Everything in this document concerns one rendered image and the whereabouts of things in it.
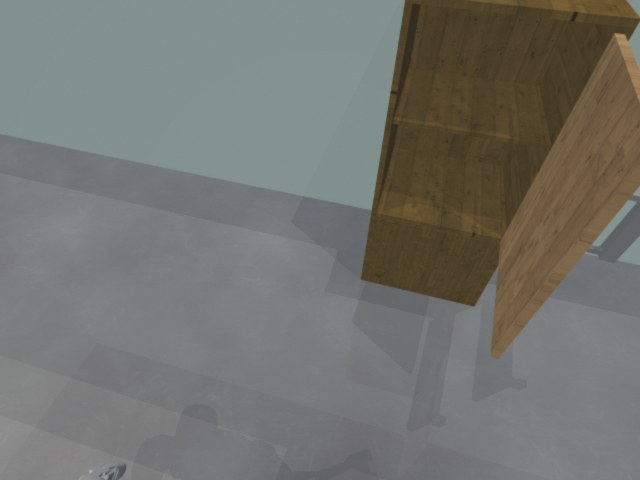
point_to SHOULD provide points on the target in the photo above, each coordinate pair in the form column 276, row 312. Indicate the handle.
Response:
column 622, row 237

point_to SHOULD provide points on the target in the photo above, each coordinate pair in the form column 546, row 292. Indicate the cupboard door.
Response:
column 591, row 171

